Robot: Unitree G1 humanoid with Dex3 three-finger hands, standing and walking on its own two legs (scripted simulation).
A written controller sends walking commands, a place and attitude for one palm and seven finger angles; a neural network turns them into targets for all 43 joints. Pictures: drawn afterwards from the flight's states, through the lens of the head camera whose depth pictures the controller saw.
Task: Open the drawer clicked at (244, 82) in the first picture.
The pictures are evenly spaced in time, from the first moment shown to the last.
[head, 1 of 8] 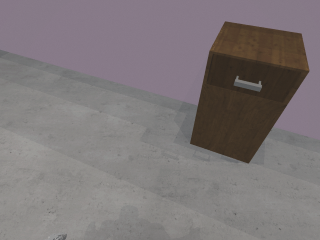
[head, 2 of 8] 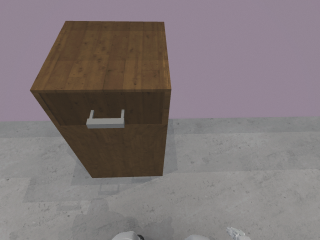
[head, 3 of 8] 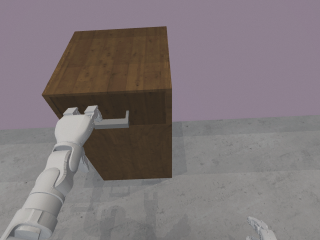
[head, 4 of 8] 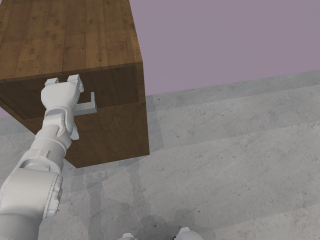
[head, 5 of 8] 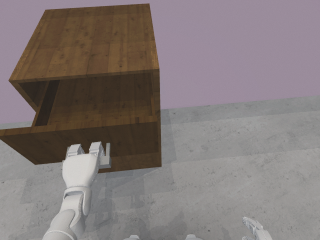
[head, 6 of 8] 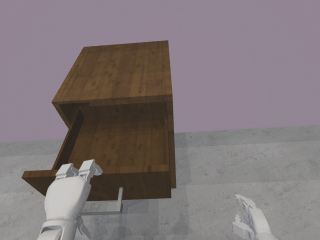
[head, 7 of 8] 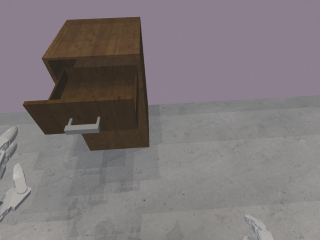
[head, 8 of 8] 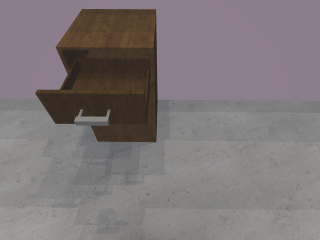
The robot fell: no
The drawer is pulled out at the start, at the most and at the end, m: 0.00 0.30 0.30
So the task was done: yes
